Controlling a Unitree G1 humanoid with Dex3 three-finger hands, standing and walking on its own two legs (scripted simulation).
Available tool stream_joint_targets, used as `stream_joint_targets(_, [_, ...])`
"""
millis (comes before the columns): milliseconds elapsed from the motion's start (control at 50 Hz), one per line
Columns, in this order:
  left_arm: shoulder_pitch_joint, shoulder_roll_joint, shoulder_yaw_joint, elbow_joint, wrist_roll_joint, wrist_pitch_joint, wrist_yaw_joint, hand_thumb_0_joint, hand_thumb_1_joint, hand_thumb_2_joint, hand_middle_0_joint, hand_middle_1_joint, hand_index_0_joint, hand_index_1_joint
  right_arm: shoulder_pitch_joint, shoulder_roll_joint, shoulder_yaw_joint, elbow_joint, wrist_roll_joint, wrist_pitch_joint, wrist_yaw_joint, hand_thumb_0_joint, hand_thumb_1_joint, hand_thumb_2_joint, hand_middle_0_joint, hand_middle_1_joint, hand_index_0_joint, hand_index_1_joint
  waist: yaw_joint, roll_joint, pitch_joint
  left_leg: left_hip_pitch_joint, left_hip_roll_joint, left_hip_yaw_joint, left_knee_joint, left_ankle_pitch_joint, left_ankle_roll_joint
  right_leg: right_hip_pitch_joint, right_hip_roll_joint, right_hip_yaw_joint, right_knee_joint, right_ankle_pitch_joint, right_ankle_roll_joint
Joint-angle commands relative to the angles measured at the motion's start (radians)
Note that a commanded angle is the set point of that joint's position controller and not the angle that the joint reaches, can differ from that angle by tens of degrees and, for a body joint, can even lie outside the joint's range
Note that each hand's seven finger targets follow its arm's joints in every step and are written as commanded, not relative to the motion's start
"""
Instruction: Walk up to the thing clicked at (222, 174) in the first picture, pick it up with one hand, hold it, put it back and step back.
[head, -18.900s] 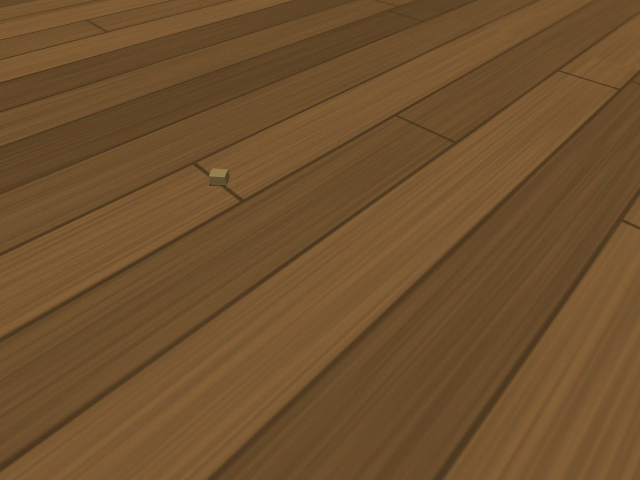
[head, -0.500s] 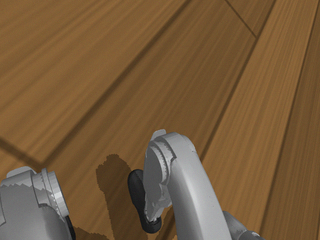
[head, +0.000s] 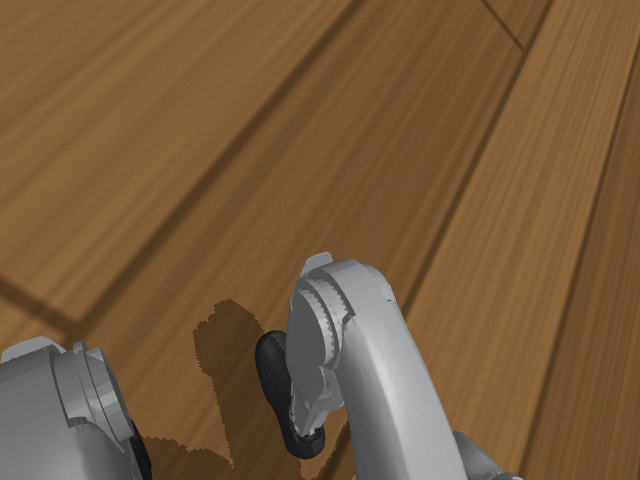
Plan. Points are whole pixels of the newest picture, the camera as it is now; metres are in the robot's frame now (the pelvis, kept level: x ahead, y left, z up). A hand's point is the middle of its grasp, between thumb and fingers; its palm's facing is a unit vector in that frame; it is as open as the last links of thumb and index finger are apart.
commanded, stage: settle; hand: left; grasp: from above
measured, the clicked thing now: out of the picture +0.45 +0.32 -0.27
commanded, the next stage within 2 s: lift in 0.86 s
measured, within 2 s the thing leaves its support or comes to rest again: leaves its support in 0.32 s
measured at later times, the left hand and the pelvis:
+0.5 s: hand out of the picture +0.46 +0.33 -0.20, palm faces -0.40 -0.04 -0.91, open 9.2 cm; pelvis +0.00 +0.00 +0.00, yaw +1 degrees
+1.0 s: hand out of the picture +0.44 +0.33 -0.11, palm faces -0.46 +0.00 -0.89, open 9.2 cm; pelvis -0.01 +0.00 +0.03, yaw +4 degrees
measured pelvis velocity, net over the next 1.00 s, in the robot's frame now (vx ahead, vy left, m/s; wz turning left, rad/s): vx -0.01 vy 0.00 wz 0.08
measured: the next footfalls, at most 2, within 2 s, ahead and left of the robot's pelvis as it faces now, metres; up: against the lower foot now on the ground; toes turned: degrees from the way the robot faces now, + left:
none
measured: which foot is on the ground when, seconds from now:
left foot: down 0.00-1.00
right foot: down 0.00-1.00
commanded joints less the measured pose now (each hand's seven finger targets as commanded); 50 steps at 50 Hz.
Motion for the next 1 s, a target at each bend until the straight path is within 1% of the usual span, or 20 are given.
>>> stream_joint_targets(0, [-0.210, 0.162, -0.010, -0.092, -0.009, -0.043, 0.050, 0.000, 0.544, 0.533, -0.867, -0.440, -0.873, -0.433, 0.163, -0.295, -0.082, 0.004, -0.010, 0.016, -0.022, 0.000, -0.889, -0.897, 0.200, 0.300, 0.199, 0.300, -0.034, 0.452, -0.670, 0.477, 0.007, 0.083, -0.259, 0.267, 0.004, 0.371, 0.071, -0.074, -0.199, 0.245, -0.056])
stream_joint_targets(60, [-0.254, 0.196, -0.004, -0.144, 0.016, -0.045, 0.092, 0.000, 0.623, 0.555, -0.937, -0.432, -0.939, -0.429, 0.147, -0.306, -0.096, 0.012, -0.019, 0.008, -0.028, 0.000, -0.891, -0.898, 0.200, 0.300, 0.199, 0.300, -0.021, 0.507, -0.670, 0.510, 0.008, 0.081, -0.278, 0.244, -0.005, 0.321, 0.070, -0.083, -0.193, 0.215, -0.062])
stream_joint_targets(80, [-0.215, 0.168, -0.024, -0.084, 0.029, -0.035, 0.101, 0.000, 0.561, 0.531, -0.937, -0.462, -0.952, -0.448, 0.130, -0.295, -0.083, 0.003, -0.022, 0.001, -0.024, 0.000, -0.911, -0.900, 0.200, 0.300, 0.200, 0.300, -0.027, 0.492, -0.633, 0.486, 0.009, 0.080, -0.271, 0.230, -0.003, 0.308, 0.069, -0.081, -0.185, 0.204, -0.065])
stream_joint_targets(140, [-0.267, 0.178, -0.017, -0.169, 0.037, -0.010, 0.143, 0.000, 0.560, 0.519, -0.938, -0.425, -0.951, -0.414, 0.152, -0.310, -0.106, 0.032, -0.027, -0.010, -0.023, 0.000, -0.908, -0.899, 0.200, 0.300, 0.200, 0.300, -0.026, 0.521, -0.684, 0.513, 0.009, 0.089, -0.276, 0.246, -0.004, 0.318, 0.072, -0.071, -0.193, 0.225, -0.061])
stream_joint_targets(240, [-0.282, 0.155, 0.001, -0.126, 0.040, 0.061, 0.166, 0.000, 0.543, 0.491, -0.942, -0.382, -0.947, -0.378, 0.146, -0.319, -0.129, 0.027, -0.018, -0.048, -0.004, 0.000, -0.910, -0.901, 0.200, 0.300, 0.200, 0.300, -0.035, 0.556, -0.667, 0.516, 0.011, 0.071, -0.302, 0.225, -0.012, 0.251, 0.061, -0.083, -0.166, 0.223, -0.065])
stream_joint_targets(280, [-0.317, 0.168, 0.014, -0.216, 0.037, 0.081, 0.164, 0.000, 0.532, 0.494, -0.951, -0.358, -0.948, -0.362, 0.154, -0.309, -0.144, 0.038, -0.006, -0.054, 0.000, 0.000, -0.912, -0.903, 0.200, 0.300, 0.200, 0.300, -0.010, 0.609, -0.721, 0.532, 0.008, 0.077, -0.314, 0.226, -0.014, 0.257, 0.060, -0.074, -0.171, 0.226, -0.071])
stream_joint_targets(340, [-0.264, 0.213, 0.097, -0.205, 0.024, 0.120, 0.133, 0.000, 0.547, 0.479, -0.955, -0.357, -0.957, -0.357, 0.182, -0.312, -0.175, 0.033, 0.013, -0.060, 0.011, 0.000, -0.910, -0.903, 0.200, 0.300, 0.199, 0.300, 0.005, 0.625, -0.759, 0.556, 0.006, 0.088, -0.311, 0.261, -0.017, 0.264, 0.047, -0.065, -0.151, 0.254, -0.071])
stream_joint_targets(380, [-0.237, 0.211, 0.121, -0.265, 0.012, 0.135, 0.099, 0.000, 0.548, 0.463, -0.957, -0.339, -0.958, -0.340, 0.196, -0.301, -0.202, 0.032, 0.029, -0.051, 0.013, 0.000, -0.909, -0.903, 0.200, 0.300, 0.199, 0.300, 0.034, 0.658, -0.801, 0.565, -0.001, 0.108, -0.319, 0.305, -0.020, 0.286, 0.045, -0.050, -0.159, 0.277, -0.077])
stream_joint_targets(400, [-0.233, 0.153, 0.092, -0.275, -0.002, 0.143, 0.071, 0.000, 0.550, 0.432, -0.949, -0.347, -0.957, -0.340, 0.187, -0.287, -0.207, 0.017, 0.037, -0.046, 0.018, 0.000, -0.912, -0.904, 0.200, 0.300, 0.199, 0.300, 0.029, 0.641, -0.794, 0.550, -0.003, 0.119, -0.314, 0.304, -0.016, 0.287, 0.047, -0.043, -0.170, 0.275, -0.077])
stream_joint_targets(420, [-0.210, 0.150, 0.105, -0.275, -0.018, 0.150, 0.046, 0.000, 0.534, 0.433, -0.943, -0.339, -0.948, -0.336, 0.195, -0.286, -0.215, 0.029, 0.041, -0.041, 0.020, 0.000, -0.912, -0.904, 0.200, 0.300, 0.199, 0.300, 0.031, 0.611, -0.790, 0.525, -0.007, 0.130, -0.310, 0.300, -0.010, 0.297, 0.046, -0.042, -0.187, 0.277, -0.076])
stream_joint_targets(460, [-0.211, 0.048, 0.039, -0.344, -0.054, 0.151, -0.023, 0.000, 0.509, 0.427, -0.932, -0.330, -0.932, -0.331, 0.184, -0.280, -0.230, 0.003, 0.067, -0.029, 0.016, 0.000, -0.915, -0.905, 0.199, 0.300, 0.199, 0.300, 0.037, 0.584, -0.797, 0.514, -0.021, 0.144, -0.318, 0.310, -0.005, 0.300, 0.038, -0.037, -0.215, 0.285, -0.081])
stream_joint_targets(480, [-0.216, 0.065, 0.034, -0.387, -0.061, 0.149, -0.053, 0.000, 0.508, 0.418, -0.921, -0.348, -0.929, -0.343, 0.197, -0.277, -0.240, 0.013, 0.079, -0.016, 0.013, 0.000, -0.915, -0.904, 0.199, 0.300, 0.199, 0.300, 0.055, 0.599, -0.834, 0.534, -0.017, 0.143, -0.329, 0.319, -0.003, 0.310, 0.038, -0.029, -0.221, 0.287, -0.080])
stream_joint_targets(500, [-0.166, 0.099, 0.068, -0.367, -0.067, 0.152, -0.080, 0.000, 0.532, 0.422, -0.934, -0.362, -0.944, -0.353, 0.237, -0.288, -0.258, 0.030, 0.085, -0.004, 0.010, 0.000, -0.916, -0.904, 0.199, 0.300, 0.199, 0.300, 0.058, 0.575, -0.846, 0.547, -0.018, 0.143, -0.328, 0.344, -0.003, 0.323, 0.033, -0.026, -0.224, 0.305, -0.077])
stream_joint_targets(520, [-0.209, 0.048, 0.023, -0.461, -0.078, 0.143, -0.112, 0.000, 0.545, 0.428, -0.938, -0.375, -0.951, -0.364, 0.239, -0.280, -0.261, 0.004, 0.097, 0.009, 0.008, 0.000, -0.915, -0.905, 0.199, 0.300, 0.199, 0.300, 0.065, 0.564, -0.874, 0.544, -0.021, 0.142, -0.333, 0.357, -0.004, 0.331, 0.031, -0.021, -0.235, 0.303, -0.084])
stream_joint_targets(580, [-0.208, 0.008, -0.005, -0.497, -0.109, 0.124, -0.190, 0.000, 0.622, 0.461, -0.992, -0.400, -1.009, -0.386, 0.266, -0.272, -0.280, 0.017, 0.123, 0.052, -0.006, 0.000, -0.915, -0.905, 0.199, 0.300, 0.199, 0.300, 0.067, 0.492, -0.856, 0.538, -0.028, 0.146, -0.344, 0.354, 0.000, 0.341, 0.022, -0.013, -0.265, 0.297, -0.082])
stream_joint_targets(640, [-0.243, 0.046, 0.007, -0.536, -0.117, 0.088, -0.243, 0.000, 0.681, 0.551, -1.055, -0.427, -1.063, -0.423, 0.279, -0.271, -0.286, 0.008, 0.134, 0.087, -0.031, 0.000, -0.916, -0.905, 0.199, 0.300, 0.199, 0.300, 0.067, 0.421, -0.848, 0.482, -0.033, 0.155, -0.338, 0.301, 0.010, 0.380, 0.023, 0.000, -0.302, 0.250, -0.082])
stream_joint_targets(680, [-0.234, 0.047, 0.008, -0.538, -0.119, 0.064, -0.260, 0.000, 0.744, 0.564, -1.104, -0.432, -1.113, -0.426, 0.275, -0.252, -0.282, 0.010, 0.134, 0.104, -0.040, 0.000, -0.915, -0.905, 0.200, 0.300, 0.199, 0.300, 0.085, 0.419, -0.855, 0.472, -0.030, 0.163, -0.347, 0.285, 0.012, 0.405, 0.025, 0.014, -0.306, 0.230, -0.080])
stream_joint_targets(820, [-0.301, 0.053, 0.003, -0.527, -0.102, -0.004, -0.239, 0.000, 0.764, 0.586, -1.099, -0.449, -1.110, -0.439, 0.254, -0.236, -0.264, 0.015, 0.129, 0.130, -0.074, 0.000, -0.906, -0.900, 0.200, 0.300, 0.200, 0.300, 0.085, 0.438, -0.812, 0.509, -0.038, 0.160, -0.389, 0.211, 0.009, 0.326, 0.024, 0.009, -0.327, 0.145, -0.086])
stream_joint_targets(900, [-0.344, 0.044, -0.009, -0.530, -0.083, -0.001, -0.215, 0.000, 0.771, 0.655, -1.115, -0.461, -1.115, -0.463, 0.248, -0.233, -0.264, 0.020, 0.130, 0.133, -0.085, 0.000, -0.905, -0.900, 0.200, 0.300, 0.200, 0.300, 0.090, 0.492, -0.855, 0.577, -0.036, 0.155, -0.423, 0.214, 0.006, 0.288, 0.022, 0.003, -0.317, 0.153, -0.088])
stream_joint_targets(980, [-0.345, 0.038, -0.012, -0.512, -0.087, 0.033, -0.206, 0.000, 0.706, 0.588, -1.057, -0.509, -1.077, -0.490, 0.256, -0.234, -0.274, 0.024, 0.142, 0.135, -0.090, 0.000, -0.928, -0.910, 0.199, 0.300, 0.199, 0.300, 0.104, 0.513, -0.861, 0.594, -0.039, 0.146, -0.471, 0.199, 0.005, 0.270, 0.017, 0.001, -0.316, 0.153, -0.089])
